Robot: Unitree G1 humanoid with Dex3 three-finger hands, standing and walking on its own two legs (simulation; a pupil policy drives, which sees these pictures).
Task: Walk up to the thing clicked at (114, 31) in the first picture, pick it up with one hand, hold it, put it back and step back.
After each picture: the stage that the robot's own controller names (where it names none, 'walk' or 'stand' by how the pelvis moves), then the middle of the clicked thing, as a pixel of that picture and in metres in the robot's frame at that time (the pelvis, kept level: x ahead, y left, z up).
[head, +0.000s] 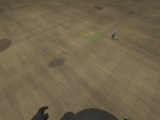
stand; (113, 35) +2.07 -0.60 -0.65
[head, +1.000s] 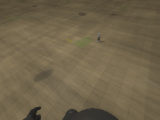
walk; (98, 38) +2.02 -0.09 -0.63
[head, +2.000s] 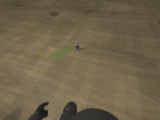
walk; (77, 46) +1.44 +0.33 -0.65
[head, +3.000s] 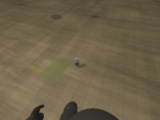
walk; (76, 62) +0.96 +0.25 -0.65
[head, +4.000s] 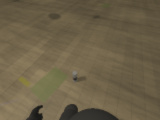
walk; (74, 76) +0.63 +0.20 -0.63
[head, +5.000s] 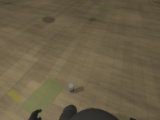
stand; (71, 88) +0.45 +0.19 -0.62
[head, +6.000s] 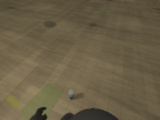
stand; (71, 95) +0.40 +0.18 -0.65
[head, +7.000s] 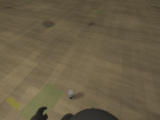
stand; (71, 95) +0.39 +0.19 -0.66
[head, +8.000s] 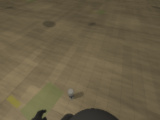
stand; (71, 94) +0.41 +0.19 -0.66
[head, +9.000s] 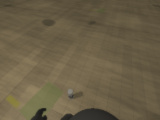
stand; (70, 94) +0.39 +0.19 -0.66
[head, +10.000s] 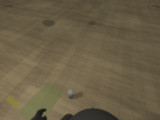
go down; (70, 94) +0.39 +0.19 -0.66
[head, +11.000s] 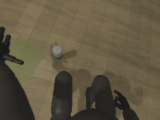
go down; (58, 54) +0.47 +0.23 -0.29
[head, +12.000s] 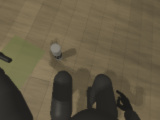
approach; (57, 53) +0.47 +0.24 -0.26
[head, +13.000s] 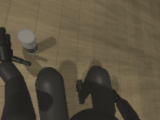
close in; (30, 45) +0.45 +0.29 -0.16
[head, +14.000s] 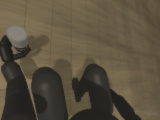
close; (20, 43) +0.45 +0.30 -0.16
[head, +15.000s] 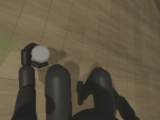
lift; (41, 57) +0.35 +0.26 -0.14
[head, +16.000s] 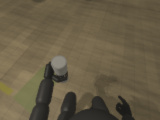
lift; (61, 72) +0.31 +0.17 +0.04
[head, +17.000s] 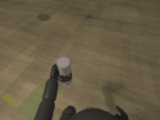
hold; (66, 73) +0.32 +0.15 +0.05
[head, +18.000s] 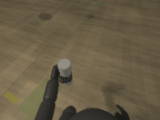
hold; (66, 74) +0.31 +0.15 +0.04
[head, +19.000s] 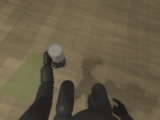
crouch; (59, 58) +0.41 +0.19 -0.04
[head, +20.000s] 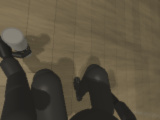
lower; (21, 46) +0.43 +0.29 -0.17
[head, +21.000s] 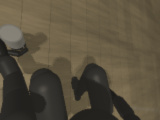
lower; (17, 43) +0.44 +0.30 -0.16
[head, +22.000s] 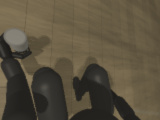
lower; (21, 46) +0.42 +0.30 -0.16
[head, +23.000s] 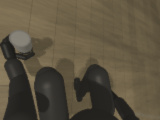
lower; (25, 48) +0.41 +0.29 -0.16
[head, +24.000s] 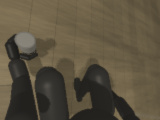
loosen; (28, 48) +0.41 +0.28 -0.16
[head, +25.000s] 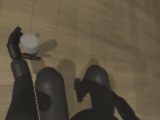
withdraw; (31, 49) +0.42 +0.27 -0.17
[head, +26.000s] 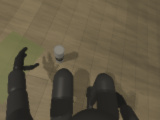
stand; (59, 55) +0.44 +0.23 -0.22
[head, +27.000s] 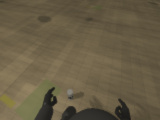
stand; (70, 95) +0.37 +0.16 -0.58
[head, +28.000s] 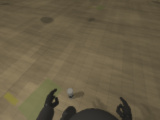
stand; (70, 94) +0.38 +0.18 -0.60
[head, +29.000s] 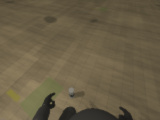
stand; (71, 93) +0.39 +0.17 -0.62
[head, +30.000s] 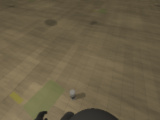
walk; (72, 95) +0.39 +0.17 -0.66
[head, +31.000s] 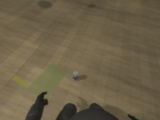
walk; (75, 76) +0.54 +0.13 -0.63
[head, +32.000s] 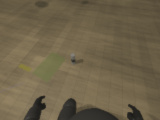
walk; (73, 59) +0.85 +0.26 -0.62
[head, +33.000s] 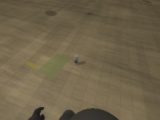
stand; (76, 60) +0.99 +0.21 -0.64
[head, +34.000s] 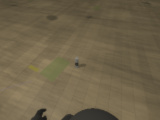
stand; (76, 62) +1.00 +0.21 -0.66
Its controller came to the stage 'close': yes
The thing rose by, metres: 0.68
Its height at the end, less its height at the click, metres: +0.00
